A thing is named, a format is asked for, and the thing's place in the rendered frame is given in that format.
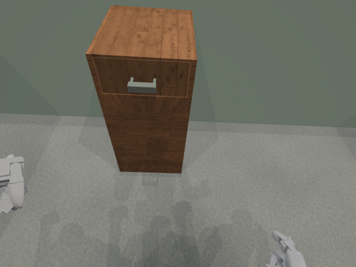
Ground left robot hand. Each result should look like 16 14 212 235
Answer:
0 154 28 214

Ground drawer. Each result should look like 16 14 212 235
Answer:
94 57 190 97

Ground right robot hand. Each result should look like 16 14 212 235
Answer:
266 230 307 267

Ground handle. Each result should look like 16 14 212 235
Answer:
127 77 156 93

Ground cabinet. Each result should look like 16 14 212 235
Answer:
86 5 197 174

